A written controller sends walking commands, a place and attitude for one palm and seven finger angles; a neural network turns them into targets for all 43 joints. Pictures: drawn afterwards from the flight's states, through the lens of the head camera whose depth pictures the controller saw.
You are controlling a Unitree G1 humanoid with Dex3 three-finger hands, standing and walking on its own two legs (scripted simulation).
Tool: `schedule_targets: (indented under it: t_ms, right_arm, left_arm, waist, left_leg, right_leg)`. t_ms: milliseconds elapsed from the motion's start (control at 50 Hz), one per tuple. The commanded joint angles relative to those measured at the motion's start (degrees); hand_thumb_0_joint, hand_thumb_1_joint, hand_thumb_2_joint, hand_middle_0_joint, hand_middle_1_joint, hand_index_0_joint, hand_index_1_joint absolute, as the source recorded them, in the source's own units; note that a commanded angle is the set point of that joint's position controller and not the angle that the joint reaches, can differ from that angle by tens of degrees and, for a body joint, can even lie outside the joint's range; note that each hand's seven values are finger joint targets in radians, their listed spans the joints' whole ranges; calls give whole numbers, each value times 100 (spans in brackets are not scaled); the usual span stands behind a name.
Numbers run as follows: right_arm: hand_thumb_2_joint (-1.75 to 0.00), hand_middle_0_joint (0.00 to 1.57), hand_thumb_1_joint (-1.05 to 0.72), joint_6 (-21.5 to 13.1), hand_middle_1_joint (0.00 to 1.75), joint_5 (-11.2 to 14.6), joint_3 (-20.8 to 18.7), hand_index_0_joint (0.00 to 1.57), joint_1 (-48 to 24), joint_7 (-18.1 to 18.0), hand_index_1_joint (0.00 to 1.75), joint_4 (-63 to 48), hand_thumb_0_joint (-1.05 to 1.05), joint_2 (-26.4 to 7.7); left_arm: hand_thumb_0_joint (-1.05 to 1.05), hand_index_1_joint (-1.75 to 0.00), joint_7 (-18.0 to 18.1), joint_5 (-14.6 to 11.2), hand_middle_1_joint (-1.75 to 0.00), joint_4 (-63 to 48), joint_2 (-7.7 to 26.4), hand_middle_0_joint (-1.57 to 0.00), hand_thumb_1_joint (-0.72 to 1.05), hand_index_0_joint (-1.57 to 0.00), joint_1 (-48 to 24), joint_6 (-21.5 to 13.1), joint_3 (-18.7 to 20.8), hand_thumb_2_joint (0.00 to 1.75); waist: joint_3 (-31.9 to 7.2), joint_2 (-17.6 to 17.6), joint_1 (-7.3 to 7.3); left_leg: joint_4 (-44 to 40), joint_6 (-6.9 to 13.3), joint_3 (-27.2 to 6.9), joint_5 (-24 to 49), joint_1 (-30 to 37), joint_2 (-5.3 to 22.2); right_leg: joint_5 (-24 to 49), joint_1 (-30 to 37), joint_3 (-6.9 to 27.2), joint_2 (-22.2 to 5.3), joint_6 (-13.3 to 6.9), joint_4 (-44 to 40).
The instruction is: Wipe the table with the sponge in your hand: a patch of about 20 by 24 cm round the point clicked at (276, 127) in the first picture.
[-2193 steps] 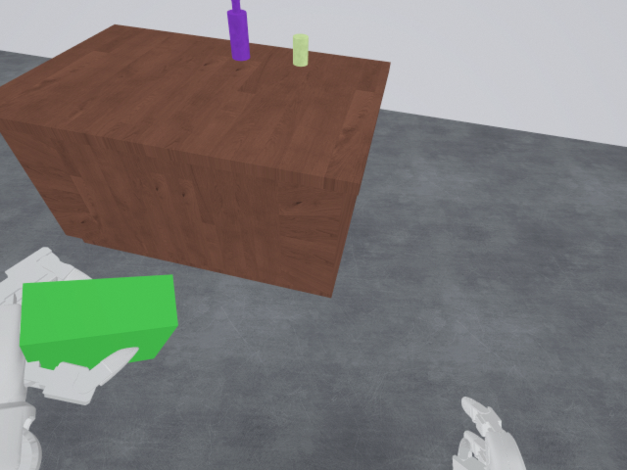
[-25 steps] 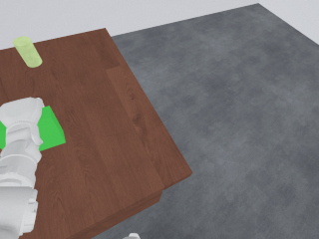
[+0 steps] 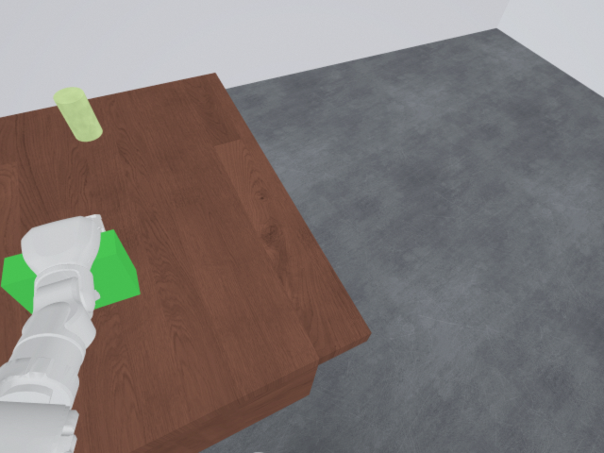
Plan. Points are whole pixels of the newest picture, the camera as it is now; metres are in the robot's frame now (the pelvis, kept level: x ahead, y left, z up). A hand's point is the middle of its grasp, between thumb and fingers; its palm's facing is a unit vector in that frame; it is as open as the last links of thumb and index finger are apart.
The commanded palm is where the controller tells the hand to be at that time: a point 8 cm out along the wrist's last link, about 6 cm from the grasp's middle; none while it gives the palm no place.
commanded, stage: wipe back along the first lane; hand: left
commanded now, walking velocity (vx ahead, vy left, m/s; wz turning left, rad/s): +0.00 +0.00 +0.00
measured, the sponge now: (83, 284) +0.35 +0.35 -0.05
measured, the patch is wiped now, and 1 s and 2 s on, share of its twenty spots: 1.00 1.00 1.00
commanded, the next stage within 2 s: lift the sponge slowly off the table in 1.60 s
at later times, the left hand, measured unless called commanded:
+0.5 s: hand (87, 301) +0.31 +0.31 -0.01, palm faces -0.06 -0.01 -1.00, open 9.1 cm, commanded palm +0.26 +0.28 +0.02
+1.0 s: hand (95, 338) +0.26 +0.28 -0.01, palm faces -0.06 -0.03 -1.00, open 9.1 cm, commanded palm +0.21 +0.26 +0.02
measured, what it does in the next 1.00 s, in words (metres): stands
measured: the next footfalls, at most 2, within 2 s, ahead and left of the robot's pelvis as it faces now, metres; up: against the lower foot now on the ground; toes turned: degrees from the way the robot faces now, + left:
none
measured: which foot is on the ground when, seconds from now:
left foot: down 0.00-1.00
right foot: down 0.00-1.00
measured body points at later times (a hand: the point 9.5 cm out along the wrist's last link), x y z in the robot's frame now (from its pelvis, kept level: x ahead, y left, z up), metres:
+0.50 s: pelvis +0.00 +0.00 +0.00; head +0.03 +0.00 +0.45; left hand +0.31 +0.31 +0.05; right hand +0.17 -0.24 -0.11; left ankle +0.00 +0.06 -0.71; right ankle -0.02 -0.13 -0.71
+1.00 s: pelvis +0.00 -0.02 +0.01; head +0.01 -0.03 +0.46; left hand +0.26 +0.28 +0.04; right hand +0.18 -0.26 -0.10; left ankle +0.00 +0.06 -0.71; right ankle -0.02 -0.13 -0.71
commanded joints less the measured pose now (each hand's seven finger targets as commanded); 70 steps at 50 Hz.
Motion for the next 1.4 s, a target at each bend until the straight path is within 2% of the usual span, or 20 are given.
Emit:
schedule_targets:
  t_ms: [0, 120, 280, 320, 380, 400, 420, 500, 520, 580, 620, 640, 720, 760, 840, 860, 980, 1160, 1240, 1380]
  right_arm:
    - [-90, 20, -90, -153, 30, -16, -286, 20, -96, -30, 30, -626, 0, -959]
    - [-90, 20, -90, -171, 30, 2, -243, 20, -344, -65, 30, -737, 0, -886]
    - [-90, 20, -90, -183, 30, -13, -241, 20, -539, -51, 30, -863, 0, -836]
    - [-90, 20, -90, -211, 30, 3, -223, 20, -682, -37, 30, -939, 0, -778]
    - [-90, 20, -90, -214, 30, -16, -234, 20, -703, -35, 30, -929, 0, -806]
    - [-90, 20, -90, -220, 30, -9, -209, 20, -760, -45, 30, -968, 0, -789]
    - [-90, 20, -90, -233, 30, 1, -201, 20, -868, -58, 30, -991, 0, -769]
    - [-90, 20, -90, -244, 30, 2, -162, 20, -900, -96, 30, -977, 0, -786]
    - [-90, 20, -90, -262, 30, 17, -145, 20, -992, -111, 30, -1022, 0, -767]
    - [-90, 20, -90, -275, 30, 11, -132, 20, -978, -133, 30, -989, 0, -771]
    - [-90, 20, -90, -318, 30, 21, -124, 20, -1072, -141, 30, -1056, 0, -735]
    - [-90, 20, -90, -322, 30, 8, -125, 20, -1008, -142, 30, -1019, 0, -755]
    - [-90, 20, -90, -403, 30, 10, -135, 20, -1144, -101, 30, -1119, 0, -696]
    - [-90, 20, -90, -406, 30, -7, -150, 20, -1125, -93, 30, -1084, 0, -719]
    - [-90, 20, -90, -428, 30, -7, -158, 20, -1192, -120, 30, -1080, 0, -734]
    - [-90, 20, -90, -441, 30, -8, -153, 20, -1228, -130, 30, -1109, 0, -706]
    - [-90, 20, -90, -480, 30, -1, -145, 20, -1341, -143, 30, -1112, 0, -683]
    - [-90, 20, -90, -501, 30, -21, -112, 20, -1406, -241, 30, -1074, 0, -688]
    - [-90, 20, -90, -547, 30, -31, -135, 20, -1407, -218, 30, -1083, 0, -654]
    - [-90, 20, -90, -558, 30, -30, -163, 20, -1376, -204, 30, -1096, 0, -669]
  left_arm:
    - [0, -160, -244, -69, -160, -274, 429, -120, 10, -120, -22, 219, -141, 130]
    - [0, -160, -312, -154, -160, -736, 70, -120, 10, -120, 50, 391, -361, 130]
    - [0, -160, -279, -165, -160, -1241, -258, -120, 10, -120, 922, 576, -511, 130]
    - [0, -160, -300, -211, -160, -1503, -594, -120, 10, -120, 932, 627, -745, 130]
    - [0, -160, -241, -189, -160, -1583, -438, -120, 10, -120, 1295, 740, -614, 130]
    - [0, -160, -250, -211, -160, -1629, -580, -120, 10, -120, 1403, 778, -728, 130]
    - [0, -160, -264, -250, -160, -1830, -635, -120, 10, -120, 1238, 794, -732, 130]
    - [0, -160, -230, -251, -160, -1887, -450, -120, 10, -120, 1498, 909, -613, 130]
    - [0, -160, -242, -290, -160, -1966, -376, -120, 10, -120, 1590, 922, -498, 130]
    - [0, -160, -259, -239, -160, -1947, -425, -120, 10, -120, 1644, 932, -584, 130]
    - [0, -160, -283, -284, -160, -2128, -475, -120, 10, -120, 1814, 905, -565, 130]
    - [0, -160, -272, -249, -160, -2070, -403, -120, 10, -120, 1878, 885, -533, 130]
    - [0, -160, -268, -274, -160, -2399, -680, -120, 10, -120, 2350, 809, -653, 130]
    - [0, -160, -234, -245, -160, -2454, -770, -120, 10, -120, 2352, 835, -796, 130]
    - [0, -160, -170, -297, -160, -2561, -595, -120, 10, -120, 2575, 892, -568, 130]
    - [0, -160, -171, -312, -160, -2615, -757, -120, 10, -120, 2650, 911, -709, 130]
    - [0, -160, -152, -330, -160, -2801, -707, -120, 10, -120, 3085, 930, -623, 130]
    - [0, -160, -136, -318, -160, -2871, -390, -120, 10, -120, 3010, 940, -346, 130]
    - [0, -160, -123, -215, -160, -2888, -532, -120, 10, -120, 3085, 822, -445, 130]
    - [0, -160, -67, -176, -160, -2783, -612, -120, 10, -120, 3025, 814, -489, 130]
  waist:
    - [-1153, -124, 125]
    - [-1063, -110, 144]
    - [-1034, -144, 245]
    - [-1007, -73, 234]
    - [-935, -230, 271]
    - [-871, -370, 260]
    - [-949, -184, 286]
    - [-797, -446, 278]
    - [-801, -269, 370]
    - [-637, -387, 309]
    - [-777, -269, 391]
    - [-708, -380, 349]
    - [-776, -212, 432]
    - [-650, -337, 342]
    - [-636, -515, 410]
    - [-581, -492, 395]
    - [-494, -531, 468]
    - [-288, -536, 476]
    - [-463, -321, 519]
    - [-426, -475, 492]
  left_leg:
    - [-610, -247, -364, 2131, 1517, 247]
    - [-734, -336, -504, 2243, 1722, 319]
    - [-706, -401, -537, 2453, 1898, 302]
    - [-728, -441, -628, 2634, 1978, 353]
    - [-705, -415, -547, 2432, 1917, 298]
    - [-729, -400, -527, 2288, 1832, 265]
    - [-764, -402, -514, 2424, 1897, 294]
    - [-792, -324, -403, 2044, 1706, 193]
    - [-841, -329, -410, 2052, 1673, 182]
    - [-839, -301, -367, 1927, 1660, 157]
    - [-863, -284, -346, 2003, 1681, 145]
    - [-830, -283, -355, 1985, 1688, 135]
    - [-836, -287, -350, 2173, 1699, 143]
    - [-796, -266, -333, 2056, 1701, 141]
    - [-844, -240, -303, 1848, 1593, 106]
    - [-845, -220, -256, 1784, 1578, 86]
    - [-900, -201, -217, 1644, 1538, 53]
    - [-1007, -171, -160, 1274, 1434, -2]
    - [-949, -183, -160, 1482, 1557, -3]
    - [-892, -189, -192, 1434, 1455, 12]
  right_leg:
    - [1407, 393, -254, 6, -417, -361]
    - [1279, 347, -286, -8, -439, -364]
    - [1320, 424, -318, 2, -438, -345]
    - [1312, 372, -324, -14, -434, -297]
    - [1338, 497, -323, 2, -441, -332]
    - [1351, 571, -314, 1, -432, -344]
    - [1457, 619, -281, -28, -447, -334]
    - [1588, 867, -257, -28, -439, -396]
    - [1576, 946, -216, -42, -456, -400]
    - [1613, 930, -227, -47, -444, -435]
    - [1730, 1095, -164, -60, -460, -450]
    - [1767, 1084, -168, -55, -453, -429]
    - [1917, 1163, -139, -69, -461, -408]
    - [1874, 1055, -144, -55, -440, -419]
    - [1950, 1235, -87, -76, -435, -442]
    - [1954, 1247, -78, -85, -423, -475]
    - [2001, 1363, 7, -105, -423, -541]
    - [1738, 1450, 124, -113, -409, -673]
    - [1939, 1433, 122, -119, -436, -593]
    - [1855, 1261, 98, -94, -436, -540]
